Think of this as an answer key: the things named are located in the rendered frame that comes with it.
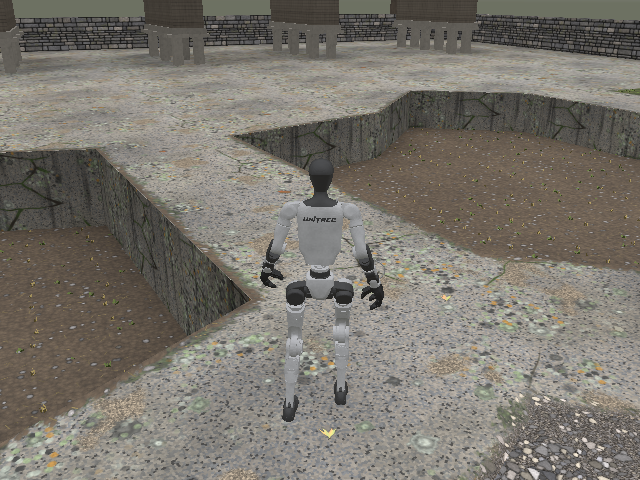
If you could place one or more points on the robot right foot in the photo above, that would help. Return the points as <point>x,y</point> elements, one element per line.
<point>340,397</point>

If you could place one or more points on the left robot thigh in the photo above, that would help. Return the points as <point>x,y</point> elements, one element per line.
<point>295,306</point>

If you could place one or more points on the robot left hand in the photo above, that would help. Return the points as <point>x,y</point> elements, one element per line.
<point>275,274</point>

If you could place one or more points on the robot right hand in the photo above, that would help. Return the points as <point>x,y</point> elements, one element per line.
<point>378,295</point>

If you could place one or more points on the right robot forearm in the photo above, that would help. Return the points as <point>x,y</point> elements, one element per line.
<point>369,270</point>

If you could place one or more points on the right robot upper arm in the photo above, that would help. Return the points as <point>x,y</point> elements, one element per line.
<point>352,213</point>

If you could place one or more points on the left robot upper arm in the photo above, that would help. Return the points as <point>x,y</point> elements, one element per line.
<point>289,211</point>

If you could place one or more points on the left robot forearm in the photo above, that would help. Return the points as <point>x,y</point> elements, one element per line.
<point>270,260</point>

